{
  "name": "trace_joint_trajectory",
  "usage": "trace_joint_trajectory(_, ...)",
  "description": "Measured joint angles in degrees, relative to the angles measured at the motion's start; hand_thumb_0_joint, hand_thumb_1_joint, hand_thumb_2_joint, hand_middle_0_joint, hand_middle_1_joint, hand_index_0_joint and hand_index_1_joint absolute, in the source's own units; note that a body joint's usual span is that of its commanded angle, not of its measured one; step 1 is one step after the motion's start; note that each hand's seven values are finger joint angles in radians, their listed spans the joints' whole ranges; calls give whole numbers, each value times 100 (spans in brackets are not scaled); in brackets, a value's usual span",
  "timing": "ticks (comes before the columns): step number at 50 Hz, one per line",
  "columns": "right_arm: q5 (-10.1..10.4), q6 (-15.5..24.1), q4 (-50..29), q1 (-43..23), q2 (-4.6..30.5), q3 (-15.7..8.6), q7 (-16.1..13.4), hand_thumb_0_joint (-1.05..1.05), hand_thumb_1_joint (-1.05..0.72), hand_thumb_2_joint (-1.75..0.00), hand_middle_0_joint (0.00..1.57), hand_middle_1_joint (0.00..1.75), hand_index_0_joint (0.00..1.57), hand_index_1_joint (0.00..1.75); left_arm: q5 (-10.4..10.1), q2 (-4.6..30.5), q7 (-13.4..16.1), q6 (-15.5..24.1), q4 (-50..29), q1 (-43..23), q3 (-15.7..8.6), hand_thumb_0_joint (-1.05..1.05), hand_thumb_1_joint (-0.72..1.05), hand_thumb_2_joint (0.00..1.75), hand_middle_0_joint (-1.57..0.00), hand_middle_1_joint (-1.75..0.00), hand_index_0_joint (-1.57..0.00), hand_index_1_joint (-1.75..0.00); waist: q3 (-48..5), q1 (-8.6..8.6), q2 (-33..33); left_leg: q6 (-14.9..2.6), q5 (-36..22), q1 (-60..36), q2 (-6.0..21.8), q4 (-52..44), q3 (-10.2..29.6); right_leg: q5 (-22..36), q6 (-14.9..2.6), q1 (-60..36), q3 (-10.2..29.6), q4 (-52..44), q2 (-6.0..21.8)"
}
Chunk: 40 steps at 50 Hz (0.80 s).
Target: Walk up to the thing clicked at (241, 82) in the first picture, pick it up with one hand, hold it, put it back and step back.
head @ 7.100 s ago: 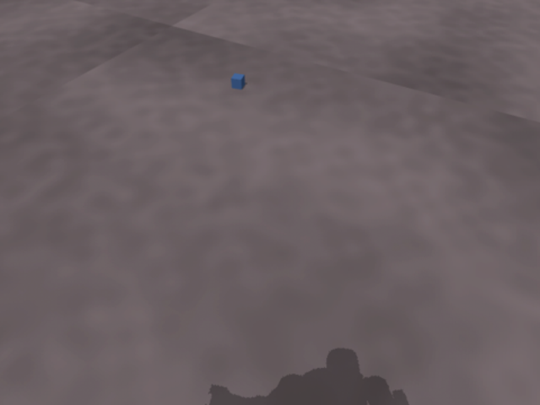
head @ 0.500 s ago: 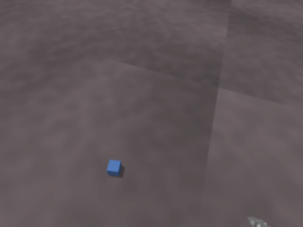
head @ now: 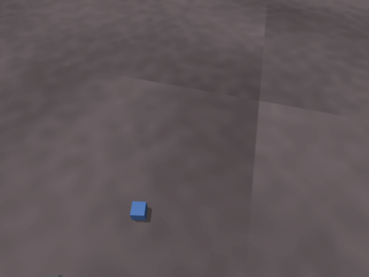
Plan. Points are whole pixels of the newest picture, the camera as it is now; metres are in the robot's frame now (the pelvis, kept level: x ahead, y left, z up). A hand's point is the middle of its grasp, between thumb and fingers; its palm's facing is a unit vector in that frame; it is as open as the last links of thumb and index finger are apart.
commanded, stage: walk up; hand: left
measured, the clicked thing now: (139, 210) +0.51 +0.26 -0.73
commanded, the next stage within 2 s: stand in 0.94 s
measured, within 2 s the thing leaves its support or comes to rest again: neither
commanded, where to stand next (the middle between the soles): +0.10 +0.03 m, yaw -1 degrees
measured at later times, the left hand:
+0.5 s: hand out of the picture +0.09 +0.26 -0.15, palm faces -0.06 -0.92 -0.38, open 7.4 cm
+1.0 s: hand out of the picture +0.11 +0.25 -0.14, palm faces -0.07 -0.93 -0.37, open 7.4 cm
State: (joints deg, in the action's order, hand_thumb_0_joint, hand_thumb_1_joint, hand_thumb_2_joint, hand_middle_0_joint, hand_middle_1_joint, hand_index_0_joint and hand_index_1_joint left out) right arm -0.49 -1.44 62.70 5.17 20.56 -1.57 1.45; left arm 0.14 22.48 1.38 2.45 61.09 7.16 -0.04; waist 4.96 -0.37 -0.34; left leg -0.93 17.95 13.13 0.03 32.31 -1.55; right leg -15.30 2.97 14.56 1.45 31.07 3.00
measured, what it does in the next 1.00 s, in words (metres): stands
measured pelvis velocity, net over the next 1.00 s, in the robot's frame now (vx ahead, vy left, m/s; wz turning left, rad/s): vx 0.01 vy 0.00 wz -0.05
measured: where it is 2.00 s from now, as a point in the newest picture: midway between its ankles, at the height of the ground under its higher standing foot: outside the picture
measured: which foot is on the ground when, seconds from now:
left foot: down 0.00-1.00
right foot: down 0.00-1.00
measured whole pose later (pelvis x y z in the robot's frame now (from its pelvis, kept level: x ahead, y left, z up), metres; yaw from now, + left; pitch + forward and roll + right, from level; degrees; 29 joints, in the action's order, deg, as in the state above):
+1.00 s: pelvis +0.01 +0.00 +0.01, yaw -3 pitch -2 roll +0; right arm -0.5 -1.3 64.6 4.6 19.9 -2.2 1.4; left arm 0.5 20.6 0.9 0.8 64.0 4.8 0.1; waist 3.5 0.6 0.6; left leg -0.4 13.5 5.5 0.5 21.3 -4.2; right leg -11.2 2.8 9.2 3.8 22.6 2.4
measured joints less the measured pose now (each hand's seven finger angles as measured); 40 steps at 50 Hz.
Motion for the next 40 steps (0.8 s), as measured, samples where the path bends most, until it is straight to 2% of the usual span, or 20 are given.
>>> trace_joint_trajectory(13, -5, 15, 180, -273, -73, -33, 3, 0, -91, -90, 20, 30, 20, 30, 3, -78, -12, -81, 214, -381, 74, 1, 91, 90, -20, -30, -20, -30, -112, 52, 169, -30, -243, -443, -19, -584, -158, 266, 43, -353, 143, -520, 11)
trace_joint_trajectory(40, -21, -46, 185, -116, -3, -110, 32, 0, -91, -90, 20, 30, 20, 30, 83, -188, -29, -121, 367, -140, 21, 1, 91, 90, -20, -30, -20, -30, -110, 37, -3, 43, -405, -663, 49, -983, -252, 397, -12, -468, 224, -789, -65)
